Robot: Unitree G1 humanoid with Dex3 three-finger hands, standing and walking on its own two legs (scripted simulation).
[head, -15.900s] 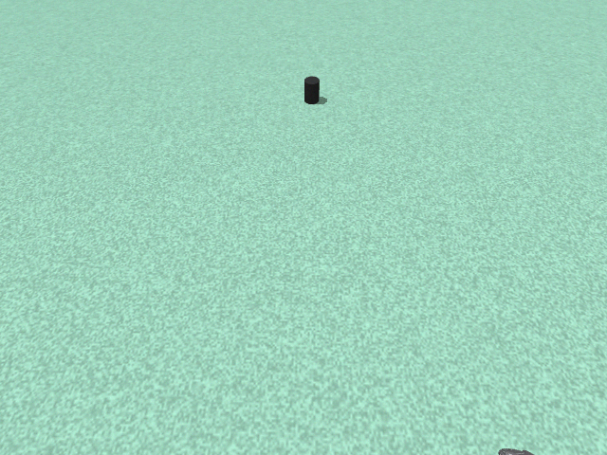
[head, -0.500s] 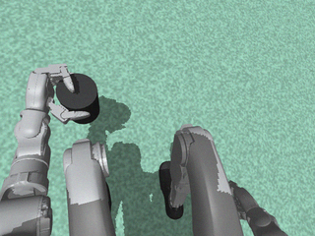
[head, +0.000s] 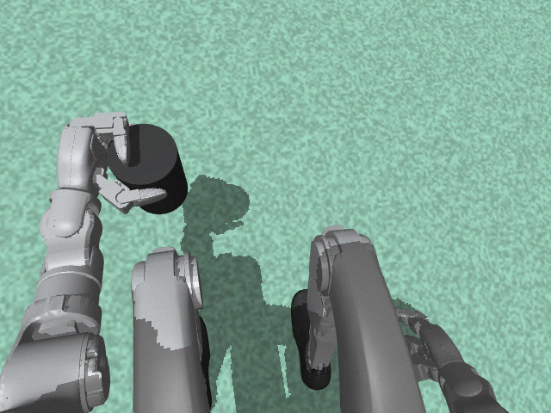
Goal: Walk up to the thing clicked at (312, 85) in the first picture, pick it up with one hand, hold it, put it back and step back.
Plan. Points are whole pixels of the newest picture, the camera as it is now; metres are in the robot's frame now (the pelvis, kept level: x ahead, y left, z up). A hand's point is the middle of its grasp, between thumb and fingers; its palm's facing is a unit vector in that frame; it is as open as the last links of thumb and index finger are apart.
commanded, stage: lift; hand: left
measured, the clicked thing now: (152, 173) +0.44 +0.16 -0.10
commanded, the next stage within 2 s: none
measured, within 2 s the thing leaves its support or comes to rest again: neither
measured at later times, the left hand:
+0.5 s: hand (120, 156) +0.43 +0.18 -0.01, palm faces -0.15 -0.99 -0.06, open 7.5 cm
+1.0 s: hand (47, 115) +0.40 +0.18 +0.15, palm faces -0.10 -0.99 -0.06, open 7.5 cm
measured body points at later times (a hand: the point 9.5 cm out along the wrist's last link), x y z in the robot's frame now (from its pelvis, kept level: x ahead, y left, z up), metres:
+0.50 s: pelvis +0.00 +0.00 +0.03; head +0.20 +0.04 +0.43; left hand +0.43 +0.23 +0.00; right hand +0.14 -0.26 -0.09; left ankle +0.08 +0.13 -0.34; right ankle +0.10 -0.13 -0.34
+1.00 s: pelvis +0.02 +0.00 +0.15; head +0.18 +0.02 +0.57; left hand +0.40 +0.23 +0.16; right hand +0.19 -0.24 +0.03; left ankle +0.08 +0.13 -0.34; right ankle +0.10 -0.13 -0.34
